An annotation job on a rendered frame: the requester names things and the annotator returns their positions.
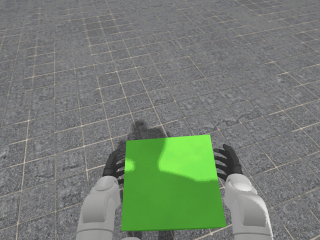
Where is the carton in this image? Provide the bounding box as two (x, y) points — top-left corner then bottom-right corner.
(121, 134), (227, 232)

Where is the robot left hand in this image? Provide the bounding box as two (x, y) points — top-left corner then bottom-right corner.
(102, 149), (126, 185)

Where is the left robot forearm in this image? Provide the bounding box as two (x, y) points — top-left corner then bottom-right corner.
(75, 175), (121, 240)

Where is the robot right hand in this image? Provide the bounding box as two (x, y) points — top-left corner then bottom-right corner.
(213, 144), (243, 182)

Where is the right robot forearm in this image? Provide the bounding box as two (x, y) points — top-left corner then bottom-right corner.
(224, 173), (274, 240)

